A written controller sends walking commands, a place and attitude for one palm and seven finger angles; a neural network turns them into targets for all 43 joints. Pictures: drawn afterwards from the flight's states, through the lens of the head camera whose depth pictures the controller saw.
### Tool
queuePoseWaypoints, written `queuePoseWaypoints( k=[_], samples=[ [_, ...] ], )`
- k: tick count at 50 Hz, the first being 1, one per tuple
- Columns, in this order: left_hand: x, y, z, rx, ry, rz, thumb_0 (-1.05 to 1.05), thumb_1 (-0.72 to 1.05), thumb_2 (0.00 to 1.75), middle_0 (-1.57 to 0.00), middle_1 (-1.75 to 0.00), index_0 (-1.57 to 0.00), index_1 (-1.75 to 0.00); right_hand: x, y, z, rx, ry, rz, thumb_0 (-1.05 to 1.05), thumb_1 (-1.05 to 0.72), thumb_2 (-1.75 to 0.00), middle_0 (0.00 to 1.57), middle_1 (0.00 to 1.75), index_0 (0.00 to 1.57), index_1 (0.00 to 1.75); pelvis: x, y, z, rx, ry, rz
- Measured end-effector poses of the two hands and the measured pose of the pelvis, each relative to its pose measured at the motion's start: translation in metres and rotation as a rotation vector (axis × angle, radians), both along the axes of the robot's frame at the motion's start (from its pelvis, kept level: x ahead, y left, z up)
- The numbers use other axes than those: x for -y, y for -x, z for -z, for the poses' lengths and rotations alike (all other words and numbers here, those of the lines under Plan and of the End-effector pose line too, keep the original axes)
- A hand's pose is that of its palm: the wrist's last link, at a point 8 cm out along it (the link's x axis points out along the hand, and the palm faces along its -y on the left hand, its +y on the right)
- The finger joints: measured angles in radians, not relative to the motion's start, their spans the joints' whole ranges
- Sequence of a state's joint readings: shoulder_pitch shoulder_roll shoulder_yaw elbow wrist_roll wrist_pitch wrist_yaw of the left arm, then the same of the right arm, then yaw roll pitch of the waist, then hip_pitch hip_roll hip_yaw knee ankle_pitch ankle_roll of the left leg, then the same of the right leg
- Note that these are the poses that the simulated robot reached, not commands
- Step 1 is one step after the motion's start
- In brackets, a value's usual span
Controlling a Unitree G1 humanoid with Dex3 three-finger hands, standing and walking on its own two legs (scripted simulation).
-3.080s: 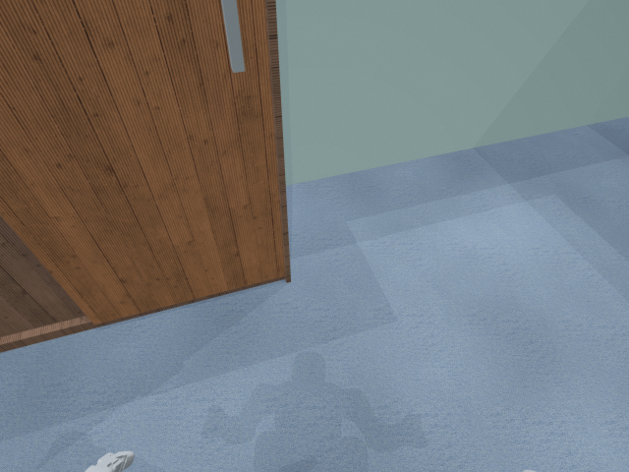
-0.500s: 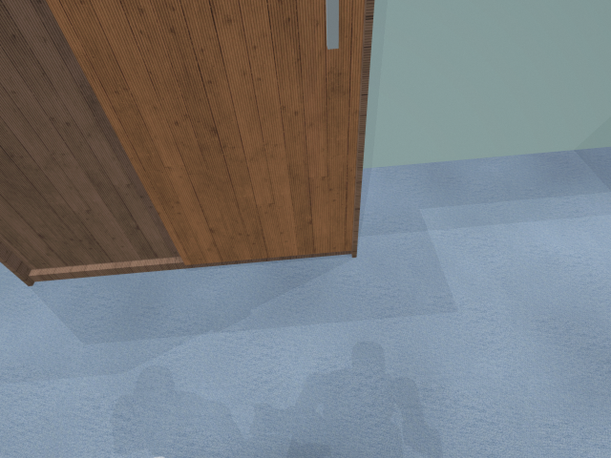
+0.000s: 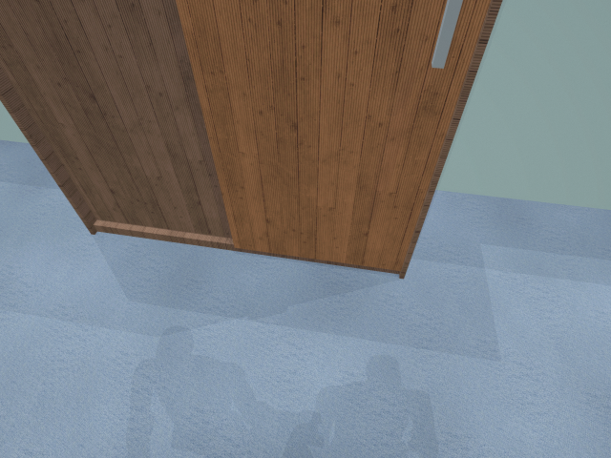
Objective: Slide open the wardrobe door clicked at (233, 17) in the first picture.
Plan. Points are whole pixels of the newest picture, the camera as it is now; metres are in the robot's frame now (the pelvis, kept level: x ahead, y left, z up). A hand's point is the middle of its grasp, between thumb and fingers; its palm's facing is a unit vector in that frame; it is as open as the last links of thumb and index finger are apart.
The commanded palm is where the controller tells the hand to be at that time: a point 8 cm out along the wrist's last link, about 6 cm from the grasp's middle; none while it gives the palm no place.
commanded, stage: take the last steps up to it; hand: right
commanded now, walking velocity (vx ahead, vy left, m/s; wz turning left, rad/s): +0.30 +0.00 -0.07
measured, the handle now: out of the picture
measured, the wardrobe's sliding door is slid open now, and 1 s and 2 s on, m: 0.00 0.00 0.00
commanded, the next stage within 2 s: come to a stop and stand still in 0.94 s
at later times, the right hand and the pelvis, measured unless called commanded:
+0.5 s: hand out of the picture +0.10 -0.22 -0.20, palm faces +0.10 +0.99 -0.12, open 7.4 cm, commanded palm none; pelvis +0.17 -0.06 -0.02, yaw -1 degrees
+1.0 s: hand (435, 312) +0.44 -0.19 -0.17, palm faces -0.05 +0.98 -0.17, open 7.4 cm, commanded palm none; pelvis +0.35 -0.03 -0.01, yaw +0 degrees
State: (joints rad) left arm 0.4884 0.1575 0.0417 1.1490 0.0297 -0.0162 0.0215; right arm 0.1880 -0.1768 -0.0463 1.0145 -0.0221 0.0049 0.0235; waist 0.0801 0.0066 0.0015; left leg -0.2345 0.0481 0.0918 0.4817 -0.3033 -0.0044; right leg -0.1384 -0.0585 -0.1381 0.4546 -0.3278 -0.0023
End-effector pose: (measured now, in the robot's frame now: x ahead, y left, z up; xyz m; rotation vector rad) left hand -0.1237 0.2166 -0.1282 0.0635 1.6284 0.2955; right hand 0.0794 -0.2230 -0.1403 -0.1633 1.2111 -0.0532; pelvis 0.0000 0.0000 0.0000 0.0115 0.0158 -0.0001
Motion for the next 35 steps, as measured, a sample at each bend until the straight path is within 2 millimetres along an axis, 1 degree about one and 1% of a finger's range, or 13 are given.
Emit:
queuePoseWaypoints(
  k=[2, 3, 4, 6, 10, 13, 18, 20, 21, 23, 26, 31, 35],
  samples=[
    [-0.005, 0.001, 0.007, -0.042, 0.021, 0.004, 0.00, 0.90, 0.89, -0.20, -0.30, -0.20, -0.30, -0.012, -0.012, 0.003, 0.038, -0.001, 0.016, 0.00, -0.91, -0.90, 0.19, 0.30, 0.20, 0.30, -0.007, -0.009, 0.006, 0.008, -0.007, 0.011],
    [-0.008, -0.005, 0.009, -0.054, 0.030, 0.014, 0.00, 0.90, 0.89, -0.20, -0.30, -0.20, -0.30, -0.017, -0.015, 0.003, 0.049, -0.006, 0.031, 0.00, -0.91, -0.90, 0.19, 0.30, 0.20, 0.30, -0.009, -0.015, 0.007, 0.011, -0.013, 0.020],
    [-0.010, -0.015, 0.009, -0.055, 0.035, 0.025, 0.01, 0.91, 0.89, -0.20, -0.30, -0.20, -0.30, -0.018, -0.016, 0.002, 0.064, -0.005, 0.065, 0.00, -0.91, -0.90, 0.19, 0.30, 0.20, 0.30, -0.011, -0.020, 0.006, 0.013, -0.014, 0.028],
    [-0.016, -0.044, 0.010, -0.024, 0.038, 0.053, 0.01, 0.91, 0.89, -0.20, -0.30, -0.20, -0.30, -0.012, -0.017, -0.002, 0.083, 0.019, 0.120, -0.02, -0.94, -0.90, 0.20, 0.30, 0.20, 0.30, -0.013, -0.032, 0.003, 0.016, -0.013, 0.032],
    [-0.023, -0.129, 0.012, 0.129, 0.014, 0.103, 0.01, 0.91, 0.89, -0.20, -0.30, -0.19, -0.30, -0.001, -0.003, 0.001, -0.005, 0.048, 0.142, -0.03, -0.95, -0.90, 0.20, 0.30, 0.20, 0.30, -0.010, -0.058, 0.001, 0.022, -0.016, 0.038],
    [-0.019, -0.201, 0.013, 0.258, 0.001, 0.141, 0.01, 0.91, 0.89, -0.20, -0.30, -0.19, -0.30, 0.004, 0.014, 0.009, -0.114, 0.037, 0.152, -0.02, -0.94, -0.90, 0.20, 0.30, 0.20, 0.30, -0.001, -0.078, 0.003, 0.024, -0.024, 0.039],
    [0.004, -0.314, 0.010, 0.417, -0.024, 0.233, 0.00, 0.92, 0.89, -0.20, -0.30, -0.19, -0.30, 0.013, 0.033, 0.028, -0.282, -0.015, 0.198, -0.01, -0.92, -0.90, 0.19, 0.30, 0.20, 0.30, 0.023, -0.121, 0.016, 0.028, -0.039, 0.047],
    [0.016, -0.350, 0.011, 0.466, -0.045, 0.264, 0.00, 0.92, 0.89, -0.20, -0.30, -0.19, -0.30, 0.021, 0.032, 0.039, -0.338, -0.035, 0.210, -0.01, -0.91, -0.90, 0.20, 0.30, 0.20, 0.30, 0.036, -0.139, 0.025, 0.033, -0.028, 0.047],
    [0.022, -0.363, 0.011, 0.484, -0.053, 0.275, 0.00, 0.92, 0.89, -0.20, -0.30, -0.19, -0.30, 0.025, 0.028, 0.042, -0.360, -0.043, 0.215, 0.00, -0.91, -0.90, 0.20, 0.30, 0.20, 0.30, 0.041, -0.147, 0.027, 0.035, -0.023, 0.043],
    [0.033, -0.378, 0.007, 0.498, -0.060, 0.276, 0.00, 0.91, 0.89, -0.20, -0.30, -0.19, -0.30, 0.034, 0.012, 0.040, -0.371, -0.047, 0.210, 0.00, -0.91, -0.90, 0.19, 0.30, 0.20, 0.30, 0.050, -0.159, 0.024, 0.039, -0.026, 0.030],
    [0.047, -0.382, 0.000, 0.474, -0.055, 0.248, 0.00, 0.91, 0.89, -0.20, -0.30, -0.20, -0.30, 0.050, -0.029, 0.029, -0.318, -0.039, 0.191, 0.00, -0.91, -0.90, 0.19, 0.30, 0.20, 0.30, 0.059, -0.178, 0.012, 0.042, -0.023, 0.019],
    [0.052, -0.372, -0.007, 0.398, -0.070, 0.182, -0.01, 0.95, 0.89, -0.20, -0.30, -0.20, -0.30, 0.069, -0.111, 0.014, -0.179, -0.017, 0.156, 0.00, -0.91, -0.90, 0.19, 0.30, 0.19, 0.30, 0.069, -0.209, -0.003, 0.039, -0.012, 0.010],
    [0.060, -0.357, -0.004, 0.304, -0.042, 0.137, -0.01, 0.94, 0.89, -0.20, -0.30, -0.20, -0.30, 0.074, -0.169, 0.008, -0.101, -0.010, 0.139, 0.00, -0.91, -0.90, 0.19, 0.30, 0.19, 0.30, 0.071, -0.235, -0.006, 0.035, 0.000, 0.009]
  ],
)
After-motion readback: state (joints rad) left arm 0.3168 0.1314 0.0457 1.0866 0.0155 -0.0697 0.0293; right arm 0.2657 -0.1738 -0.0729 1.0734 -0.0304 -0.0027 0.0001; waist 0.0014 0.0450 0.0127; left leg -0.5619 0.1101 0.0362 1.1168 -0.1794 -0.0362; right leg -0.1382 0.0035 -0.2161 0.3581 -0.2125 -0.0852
